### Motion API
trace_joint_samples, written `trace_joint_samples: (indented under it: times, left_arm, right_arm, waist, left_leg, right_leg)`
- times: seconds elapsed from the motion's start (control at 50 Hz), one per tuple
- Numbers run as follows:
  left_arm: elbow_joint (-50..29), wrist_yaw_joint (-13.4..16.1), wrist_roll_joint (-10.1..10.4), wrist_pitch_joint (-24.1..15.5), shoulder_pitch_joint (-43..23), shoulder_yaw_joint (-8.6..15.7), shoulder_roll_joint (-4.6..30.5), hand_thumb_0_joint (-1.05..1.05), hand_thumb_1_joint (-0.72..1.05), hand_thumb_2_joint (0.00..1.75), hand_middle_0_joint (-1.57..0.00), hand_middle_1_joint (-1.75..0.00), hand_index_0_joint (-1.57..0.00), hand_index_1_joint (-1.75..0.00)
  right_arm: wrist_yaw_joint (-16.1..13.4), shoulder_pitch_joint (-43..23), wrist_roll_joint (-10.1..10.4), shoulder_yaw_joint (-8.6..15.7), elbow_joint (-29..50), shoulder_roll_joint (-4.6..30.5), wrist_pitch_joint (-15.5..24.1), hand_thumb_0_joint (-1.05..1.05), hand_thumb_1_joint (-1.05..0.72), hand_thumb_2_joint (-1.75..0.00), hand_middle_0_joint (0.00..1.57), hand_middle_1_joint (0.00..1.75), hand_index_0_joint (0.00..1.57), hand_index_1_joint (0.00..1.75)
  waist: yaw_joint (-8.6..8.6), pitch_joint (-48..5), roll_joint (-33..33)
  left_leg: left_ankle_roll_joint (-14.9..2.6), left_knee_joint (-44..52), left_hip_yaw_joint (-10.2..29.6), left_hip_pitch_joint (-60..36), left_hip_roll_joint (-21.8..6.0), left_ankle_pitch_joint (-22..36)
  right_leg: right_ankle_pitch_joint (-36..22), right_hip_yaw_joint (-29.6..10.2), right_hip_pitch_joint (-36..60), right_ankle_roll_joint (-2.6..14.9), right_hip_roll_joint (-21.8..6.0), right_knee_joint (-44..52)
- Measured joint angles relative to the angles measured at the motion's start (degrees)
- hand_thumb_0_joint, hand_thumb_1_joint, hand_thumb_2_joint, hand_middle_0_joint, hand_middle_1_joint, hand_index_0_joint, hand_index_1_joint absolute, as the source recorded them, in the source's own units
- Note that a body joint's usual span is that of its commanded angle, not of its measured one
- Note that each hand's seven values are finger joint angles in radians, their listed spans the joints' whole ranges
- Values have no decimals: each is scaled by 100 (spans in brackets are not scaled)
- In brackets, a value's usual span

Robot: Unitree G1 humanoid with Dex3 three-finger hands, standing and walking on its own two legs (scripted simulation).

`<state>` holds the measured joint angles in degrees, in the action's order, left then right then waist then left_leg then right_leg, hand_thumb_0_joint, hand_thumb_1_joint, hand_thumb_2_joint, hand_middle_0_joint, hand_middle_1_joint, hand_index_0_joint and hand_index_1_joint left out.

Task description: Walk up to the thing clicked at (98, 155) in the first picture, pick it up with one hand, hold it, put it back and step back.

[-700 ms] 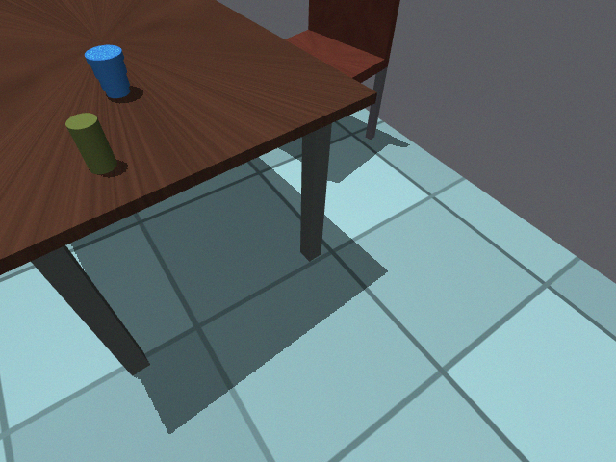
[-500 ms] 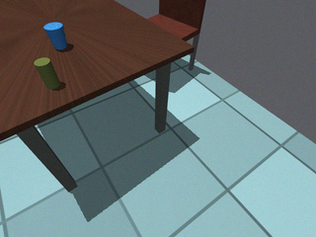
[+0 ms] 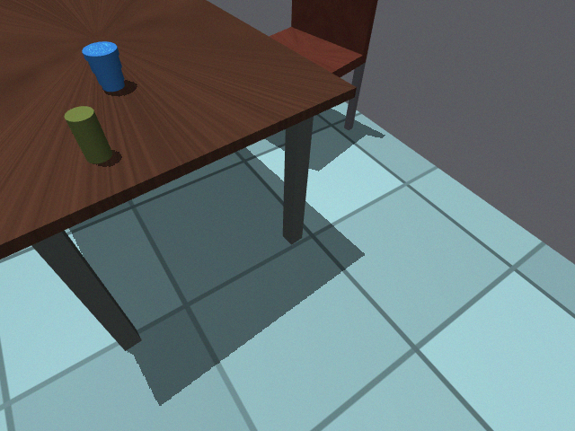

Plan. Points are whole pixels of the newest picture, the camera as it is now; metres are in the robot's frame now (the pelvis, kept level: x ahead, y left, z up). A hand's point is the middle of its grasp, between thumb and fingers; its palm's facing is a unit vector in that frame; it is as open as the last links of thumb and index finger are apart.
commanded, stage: stand
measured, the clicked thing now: (89, 135) +0.66 +0.43 +0.01
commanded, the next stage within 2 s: walk up in 0.42 s
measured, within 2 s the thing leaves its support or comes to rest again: neither
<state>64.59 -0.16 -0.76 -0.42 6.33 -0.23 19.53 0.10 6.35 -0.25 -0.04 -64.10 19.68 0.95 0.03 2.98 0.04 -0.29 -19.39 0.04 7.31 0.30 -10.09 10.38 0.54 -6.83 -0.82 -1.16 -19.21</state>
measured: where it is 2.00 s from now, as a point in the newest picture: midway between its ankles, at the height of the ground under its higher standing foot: outside the picture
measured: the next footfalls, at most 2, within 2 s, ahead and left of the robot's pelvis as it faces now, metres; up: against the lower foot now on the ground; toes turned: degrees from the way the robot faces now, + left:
left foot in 0.92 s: -0.02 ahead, +0.15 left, +0.00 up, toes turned +20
right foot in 1.26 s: +0.10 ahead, -0.12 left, +0.00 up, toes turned +33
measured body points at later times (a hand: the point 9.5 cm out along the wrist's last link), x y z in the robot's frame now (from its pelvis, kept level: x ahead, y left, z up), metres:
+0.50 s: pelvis +0.00 +0.00 +0.00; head +0.03 +0.00 +0.44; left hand +0.09 +0.31 -0.13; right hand +0.09 -0.30 -0.13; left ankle +0.01 +0.12 -0.75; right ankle +0.00 -0.13 -0.75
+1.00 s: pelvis -0.03 +0.00 -0.03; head -0.01 +0.04 +0.41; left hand -0.04 +0.34 -0.16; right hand +0.16 -0.28 -0.12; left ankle -0.06 +0.13 -0.75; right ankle +0.00 -0.13 -0.72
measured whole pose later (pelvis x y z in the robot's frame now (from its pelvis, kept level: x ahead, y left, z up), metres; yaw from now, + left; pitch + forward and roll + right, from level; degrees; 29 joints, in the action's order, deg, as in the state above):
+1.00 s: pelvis -0.03 +0.00 -0.03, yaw +20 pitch -3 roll +1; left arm 48.3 -1.6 -1.7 4.5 8.2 4.6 24.6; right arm 0.3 14.2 -1.6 3.8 -49.2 21.6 0.6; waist 1.0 7.2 -5.6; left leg 0.2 -39.8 -0.5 17.3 0.5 -19.9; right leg 31.1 4.9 -20.4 0.6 -7.6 -54.3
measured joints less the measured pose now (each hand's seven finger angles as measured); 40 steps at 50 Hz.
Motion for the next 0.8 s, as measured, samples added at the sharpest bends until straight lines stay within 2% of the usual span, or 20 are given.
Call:
trace_joint_samples:
  times: [0.44,0.52,0.6,0.62,0.66,0.7,0.74,0.8]
  left_arm:
    - [-60,-7,10,31,-13,20,17,1,90,90,-21,-30,-20,-30]
    - [-475,-1,37,99,-245,180,183,1,90,90,-21,-30,-20,-30]
    - [-842,8,1,96,-347,295,304,1,90,90,-21,-30,-20,-30]
    - [-913,3,-26,78,-322,310,303,1,90,90,-21,-30,-20,-30]
    - [-1044,-12,-105,82,-259,344,314,0,90,90,-21,-30,-20,-30]
    - [-1187,-15,-143,132,-196,372,312,0,90,90,-21,-30,-20,-30]
    - [-1296,-10,-169,149,-148,372,280,1,90,90,-21,-30,-20,-30]
    - [-1434,-33,-213,141,-85,374,252,1,90,90,-21,-30,-20,-30]
  right_arm:
    - [12,30,7,28,86,10,-43,1,-90,-90,20,30,20,29]
    - [62,197,22,199,521,37,-104,1,-90,-90,20,30,20,30]
    - [52,268,-33,356,777,166,-253,1,-90,-90,20,30,20,30]
    - [41,265,-41,400,822,221,-302,1,-90,-90,20,30,20,30]
    - [9,265,-100,476,948,278,-400,1,-90,-90,20,30,20,30]
    - [32,306,-135,506,1151,335,-446,1,-90,-90,20,30,20,29]
    - [98,346,-129,538,1337,428,-429,1,-90,-90,20,30,20,29]
    - [168,401,-93,566,1486,524,-377,1,-90,-90,20,30,20,29]
  waist:
    - [-29,4,-5]
    - [-87,238,-110]
    - [-109,407,-15]
    - [-107,423,52]
    - [-83,457,33]
    - [-41,512,-62]
    - [-32,552,-70]
    - [-31,564,-25]
  left_leg:
    - [-15,-57,70,37,33,-59]
    - [-18,-438,343,395,174,-112]
    - [74,-857,667,783,196,-184]
    - [27,-1131,681,942,183,-221]
    - [5,-2211,407,1369,222,-1010]
    - [63,-3185,147,1685,240,-1417]
    - [98,-3697,66,1846,144,-1432]
    - [92,-3576,75,1799,-102,-1365]
  right_leg:
    - [79,72,2,-13,-33,-38]
    - [386,284,-359,56,-152,-683]
    - [519,361,-582,149,-40,-980]
    - [530,438,-605,179,-20,-1003]
    - [565,531,-645,226,-119,-1082]
    - [553,580,-626,234,-299,-1078]
    - [506,674,-587,213,-417,-1007]
    - [545,870,-595,155,-513,-1073]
